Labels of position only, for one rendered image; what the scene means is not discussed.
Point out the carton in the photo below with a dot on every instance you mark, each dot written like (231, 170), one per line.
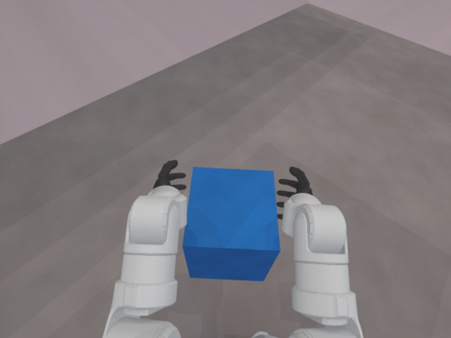
(232, 224)

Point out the robot right hand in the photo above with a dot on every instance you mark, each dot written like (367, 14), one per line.
(302, 186)

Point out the right robot forearm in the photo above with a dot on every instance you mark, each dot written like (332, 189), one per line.
(322, 287)

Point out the robot left hand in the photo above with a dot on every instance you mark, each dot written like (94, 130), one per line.
(165, 177)

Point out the left robot forearm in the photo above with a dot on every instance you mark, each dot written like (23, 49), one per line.
(147, 281)

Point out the robot left upper arm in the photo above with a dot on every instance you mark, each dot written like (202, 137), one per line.
(128, 327)

